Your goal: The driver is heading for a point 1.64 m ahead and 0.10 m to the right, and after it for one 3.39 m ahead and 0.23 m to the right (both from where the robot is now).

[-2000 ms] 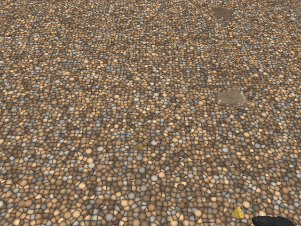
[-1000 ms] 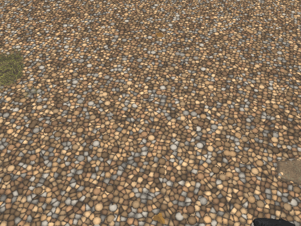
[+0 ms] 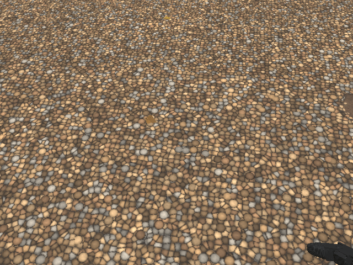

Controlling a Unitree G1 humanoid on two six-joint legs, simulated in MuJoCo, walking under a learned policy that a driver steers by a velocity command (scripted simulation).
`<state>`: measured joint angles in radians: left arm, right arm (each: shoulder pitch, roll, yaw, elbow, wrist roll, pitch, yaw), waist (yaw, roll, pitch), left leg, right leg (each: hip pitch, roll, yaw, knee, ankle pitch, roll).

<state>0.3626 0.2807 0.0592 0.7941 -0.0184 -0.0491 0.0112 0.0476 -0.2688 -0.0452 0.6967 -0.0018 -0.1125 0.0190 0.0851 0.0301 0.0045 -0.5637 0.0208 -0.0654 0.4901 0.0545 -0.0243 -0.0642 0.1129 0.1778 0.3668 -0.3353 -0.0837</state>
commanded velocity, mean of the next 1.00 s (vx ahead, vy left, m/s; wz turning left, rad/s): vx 0.50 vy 0.00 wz -0.06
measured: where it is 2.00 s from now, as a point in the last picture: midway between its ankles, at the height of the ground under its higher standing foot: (217, 118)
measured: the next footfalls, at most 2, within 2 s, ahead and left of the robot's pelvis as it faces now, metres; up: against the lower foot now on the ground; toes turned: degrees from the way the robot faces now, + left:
left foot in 0.06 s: +0.21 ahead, +0.13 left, +0.00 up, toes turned -3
right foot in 0.56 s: +0.48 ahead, -0.13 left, +0.00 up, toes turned -4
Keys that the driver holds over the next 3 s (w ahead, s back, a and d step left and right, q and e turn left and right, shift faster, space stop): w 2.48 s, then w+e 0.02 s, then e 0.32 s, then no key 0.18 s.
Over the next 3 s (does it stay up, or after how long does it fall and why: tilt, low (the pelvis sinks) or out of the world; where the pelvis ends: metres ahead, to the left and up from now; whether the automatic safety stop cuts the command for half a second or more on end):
stays up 1.68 -0.13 -0.17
